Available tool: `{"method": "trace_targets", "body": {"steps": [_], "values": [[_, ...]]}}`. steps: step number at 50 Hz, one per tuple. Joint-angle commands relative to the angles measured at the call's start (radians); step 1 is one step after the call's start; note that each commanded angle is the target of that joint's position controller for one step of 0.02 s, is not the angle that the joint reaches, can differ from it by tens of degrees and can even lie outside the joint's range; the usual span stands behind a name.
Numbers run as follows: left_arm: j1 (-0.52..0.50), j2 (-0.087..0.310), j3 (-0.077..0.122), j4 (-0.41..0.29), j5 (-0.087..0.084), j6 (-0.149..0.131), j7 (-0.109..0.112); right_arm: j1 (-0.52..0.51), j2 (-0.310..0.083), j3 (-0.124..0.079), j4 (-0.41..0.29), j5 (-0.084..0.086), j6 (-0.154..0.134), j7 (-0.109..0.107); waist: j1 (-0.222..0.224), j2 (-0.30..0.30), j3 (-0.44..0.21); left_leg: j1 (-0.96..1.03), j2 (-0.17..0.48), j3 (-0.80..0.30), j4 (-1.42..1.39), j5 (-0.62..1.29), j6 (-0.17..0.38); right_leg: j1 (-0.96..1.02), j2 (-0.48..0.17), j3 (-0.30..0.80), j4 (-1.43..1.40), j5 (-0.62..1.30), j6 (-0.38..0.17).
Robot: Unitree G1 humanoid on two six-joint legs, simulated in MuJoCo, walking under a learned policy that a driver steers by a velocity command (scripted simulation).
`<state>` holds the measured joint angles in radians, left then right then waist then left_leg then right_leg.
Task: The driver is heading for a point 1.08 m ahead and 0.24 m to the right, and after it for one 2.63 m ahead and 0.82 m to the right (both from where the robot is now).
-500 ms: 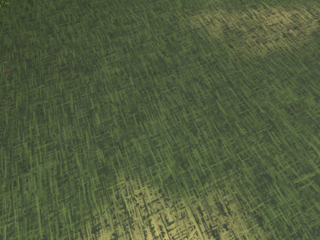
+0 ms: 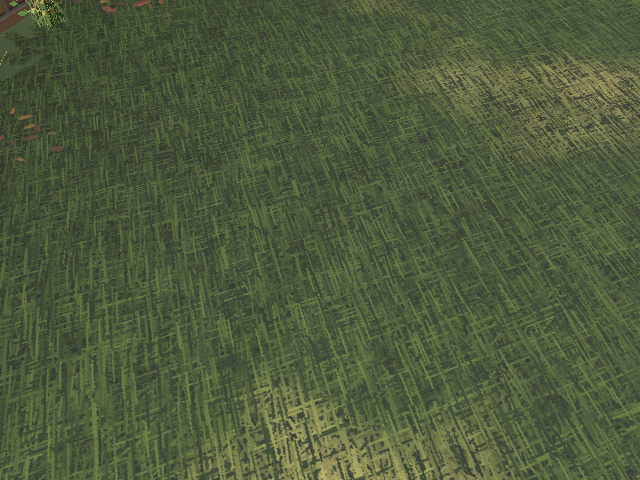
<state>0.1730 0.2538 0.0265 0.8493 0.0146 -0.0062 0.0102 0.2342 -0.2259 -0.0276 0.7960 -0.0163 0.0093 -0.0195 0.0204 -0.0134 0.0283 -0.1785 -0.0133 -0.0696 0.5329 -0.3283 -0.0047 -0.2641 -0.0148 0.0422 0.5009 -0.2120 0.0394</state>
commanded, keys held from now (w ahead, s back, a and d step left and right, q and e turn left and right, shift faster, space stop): no key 0.20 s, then w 0.80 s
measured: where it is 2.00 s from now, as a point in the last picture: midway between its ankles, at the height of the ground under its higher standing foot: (352, 332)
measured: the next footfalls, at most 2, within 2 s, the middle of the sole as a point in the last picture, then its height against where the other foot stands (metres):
left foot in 0.92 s outside the picture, level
right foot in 1.46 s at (390, 378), level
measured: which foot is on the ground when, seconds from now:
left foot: down 0.00-0.44, up 0.46-0.90, down 0.92-1.00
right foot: down 0.00-0.94, up 0.96-1.00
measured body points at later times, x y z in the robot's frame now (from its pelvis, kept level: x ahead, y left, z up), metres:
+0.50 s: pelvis +0.07 -0.03 +0.00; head +0.07 -0.05 +0.45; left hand +0.13 +0.25 -0.13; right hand +0.10 -0.30 -0.15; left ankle -0.02 +0.12 -0.70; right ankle +0.06 -0.12 -0.74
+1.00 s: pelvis +0.32 +0.02 -0.01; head +0.35 +0.02 +0.44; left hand +0.28 +0.28 -0.16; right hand +0.51 -0.23 -0.11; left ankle +0.42 +0.10 -0.73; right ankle +0.12 -0.12 -0.65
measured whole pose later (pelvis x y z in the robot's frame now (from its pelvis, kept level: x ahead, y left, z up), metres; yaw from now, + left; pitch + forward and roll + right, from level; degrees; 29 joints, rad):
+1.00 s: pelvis +0.32 +0.02 -0.01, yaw -1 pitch +1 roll +0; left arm 0.40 0.26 0.03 1.02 -0.02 -0.07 0.00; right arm 0.03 -0.25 -0.05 0.82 0.01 -0.09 0.03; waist 0.04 -0.02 0.06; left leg -0.44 -0.03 0.05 0.57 -0.14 0.06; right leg -0.15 0.00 0.06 1.03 -0.46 -0.03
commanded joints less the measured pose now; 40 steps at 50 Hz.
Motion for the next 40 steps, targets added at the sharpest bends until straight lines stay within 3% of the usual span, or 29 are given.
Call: {"method": "trace_targets", "body": {"steps": [1,10,12,13,14,16,18,19,20,21,22,23,24,25,26,27,29,32,35,38,40], "values": [[-0.021,0.102,0.027,-0.03,-0.003,-0.009,0.009,0.002,-0.125,-0.028,-0.035,0.003,-0.019,-0.006,-0.004,0.057,-0.005,-0.101,0.064,-0.068,-0.144,0.122,0.033,0.084,-0.019,0.014,-0.042,0.108,-0.009],[-0.007,0.108,0.034,0.058,-0.01,0.004,0.026,0.021,-0.112,-0.023,0.042,0.009,-0.028,-0.004,-0.006,0.024,-0.021,-0.061,0.046,-0.043,-0.139,0.225,0.033,0.116,-0.023,0.015,-0.045,0.172,-0.003],[0.003,0.094,0.032,0.082,-0.013,0.008,0.028,0.049,-0.121,-0.027,0.07,0.015,-0.023,-0.008,-0.014,0.054,-0.025,-0.056,0.042,-0.054,-0.181,-0.024,0.054,0.093,0.022,-0.037,-0.007,-0.026,-0.004],[-0.011,0.094,0.033,0.083,-0.019,0.007,0.029,0.056,-0.153,-0.037,0.073,0.02,-0.019,-0.01,-0.029,0.093,0.007,-0.063,0.067,-0.105,-0.221,-0.222,0.089,0.028,0.055,-0.075,0.057,-0.155,-0.007],[-0.041,0.094,0.033,0.07,-0.022,-0.002,0.027,0.071,-0.182,-0.046,0.074,0.024,-0.019,-0.011,-0.047,0.143,0.055,-0.062,0.131,-0.201,-0.281,-0.384,0.133,-0.069,0.065,-0.096,0.128,-0.216,-0.012],[-0.091,0.091,0.031,0.039,-0.038,-0.035,0.016,0.087,-0.214,-0.057,0.079,0.033,-0.034,-0.014,-0.067,0.206,0.142,-0.069,0.269,-0.39,-0.37,-0.464,0.222,-0.198,0.014,-0.055,0.245,-0.22,-0.048],[-0.076,0.093,0.032,0.04,-0.049,-0.071,-0.005,0.072,-0.191,-0.055,0.082,0.037,-0.053,-0.013,-0.048,0.204,0.161,-0.004,0.298,-0.395,-0.356,-0.324,0.238,-0.255,-0.03,-0.026,0.232,-0.263,-0.089],[-0.046,0.09,0.032,0.052,-0.05,-0.084,-0.015,0.048,-0.186,-0.054,0.079,0.044,-0.055,-0.011,-0.024,0.185,0.146,-0.002,0.277,-0.343,-0.331,-0.256,0.217,-0.194,-0.032,-0.036,0.14,-0.241,-0.104],[0.03,0.087,0.037,0.088,-0.05,-0.093,-0.022,0.003,-0.185,-0.054,0.071,0.051,-0.052,-0.009,0.021,0.161,0.112,-0.065,0.229,-0.261,-0.294,-0.181,0.184,-0.024,-0.008,-0.071,0.01,-0.123,-0.11],[0.124,0.101,0.049,0.138,-0.042,-0.094,-0.024,-0.014,-0.174,-0.051,0.065,0.046,-0.051,-0.006,0.056,0.133,0.063,-0.141,0.171,-0.187,-0.225,-0.084,0.154,0.163,0.032,-0.087,-0.027,-0.017,-0.096],[0.231,0.138,0.064,0.171,-0.035,-0.093,-0.023,-0.037,-0.135,-0.038,0.053,0.036,-0.056,-0.004,0.097,0.037,0.014,-0.223,0.097,-0.086,-0.039,0.027,0.108,0.306,-0.036,0.035,-0.08,-0.031,-0.111],[0.347,0.255,0.091,0.189,-0.037,-0.093,-0.024,-0.049,-0.074,-0.023,0.012,0.026,-0.069,-0.007,0.118,-0.255,-0.042,-0.41,-0.042,0.065,0.298,-0.071,0.025,0.451,-0.25,0.43,-0.246,-0.17,-0.229],[0.354,0.226,0.074,0.191,-0.023,-0.102,-0.034,-0.049,-0.115,-0.035,0.001,0.047,-0.084,-0.01,0.106,-0.256,-0.039,-0.526,-0.051,-0.013,0.515,-0.254,0.019,0.45,-0.37,0.689,-0.337,-0.268,-0.325],[0.259,0.168,0.055,0.165,-0.023,-0.109,-0.032,-0.028,-0.144,-0.042,0.012,0.065,-0.097,-0.003,0.058,-0.15,0.042,-0.594,0.019,-0.057,0.614,-0.192,0.043,0.402,-0.365,0.607,-0.328,-0.287,-0.315],[0.203,0.134,0.045,0.141,-0.022,-0.113,-0.031,-0.023,-0.142,-0.042,0.027,0.068,-0.106,0.006,0.039,-0.109,0.067,-0.605,0.061,-0.044,0.622,-0.091,0.065,0.372,-0.31,0.488,-0.331,-0.261,-0.276],[0.174,0.129,0.041,0.13,-0.022,-0.112,-0.033,-0.034,-0.142,-0.046,0.032,0.059,-0.112,0.009,0.028,-0.08,0.079,-0.617,0.091,-0.023,0.589,-0.008,0.074,0.361,-0.279,0.403,-0.342,-0.183,-0.246],[0.189,0.089,0.023,0.132,-0.017,-0.102,-0.032,-0.063,-0.138,-0.054,0.031,0.041,-0.111,0.021,0.026,-0.081,0.059,-0.567,0.121,0.01,0.517,0.095,0.064,0.34,-0.221,0.254,-0.354,0.037,-0.209],[0.243,0.116,0.023,0.146,-0.016,-0.087,-0.017,-0.123,-0.092,-0.044,0.011,0.032,-0.099,0.03,0.036,-0.067,0.054,-0.569,0.114,0.061,0.401,0.168,0.018,0.325,-0.198,0.152,-0.368,0.243,-0.226],[0.245,0.143,0.025,0.142,-0.013,-0.079,-0.001,-0.242,-0.064,-0.028,-0.033,0.034,-0.099,0.034,0.053,-0.062,0.081,-0.511,0.093,0.087,0.193,0.289,-0.007,0.244,-0.173,0.082,-0.402,0.253,-0.219],[0.289,0.148,0.028,0.156,-0.022,-0.079,0.004,-0.328,-0.069,-0.021,-0.059,0.041,-0.102,0.045,0.071,-0.07,0.111,-0.433,0.066,0.106,0.064,0.384,-0.003,0.21,-0.181,0.051,-0.43,0.226,-0.221],[0.302,0.146,0.031,0.167,-0.031,-0.076,0.006,-0.36,-0.081,-0.02,-0.076,0.045,-0.105,0.054,0.06,-0.07,0.126,-0.428,0.065,0.086,0.015,0.394,0.019,0.255,-0.21,0.045,-0.42,0.252,-0.216]]}}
